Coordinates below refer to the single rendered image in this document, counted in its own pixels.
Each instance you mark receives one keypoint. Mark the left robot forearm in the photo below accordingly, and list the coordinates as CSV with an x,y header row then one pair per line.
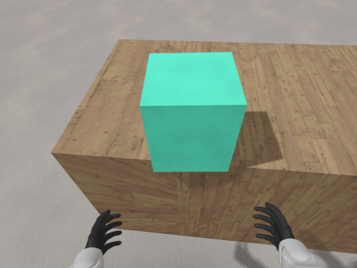
x,y
89,258

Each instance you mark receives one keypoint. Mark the pedestal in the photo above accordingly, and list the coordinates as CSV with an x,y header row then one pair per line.
x,y
296,149

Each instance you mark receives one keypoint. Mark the right robot forearm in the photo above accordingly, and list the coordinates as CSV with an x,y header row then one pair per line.
x,y
293,253

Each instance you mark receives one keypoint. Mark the carton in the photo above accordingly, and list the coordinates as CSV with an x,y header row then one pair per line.
x,y
192,106

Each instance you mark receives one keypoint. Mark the robot left hand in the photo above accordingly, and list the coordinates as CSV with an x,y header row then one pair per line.
x,y
98,236

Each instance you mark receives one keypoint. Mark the robot right hand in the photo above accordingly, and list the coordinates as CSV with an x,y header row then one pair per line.
x,y
279,227

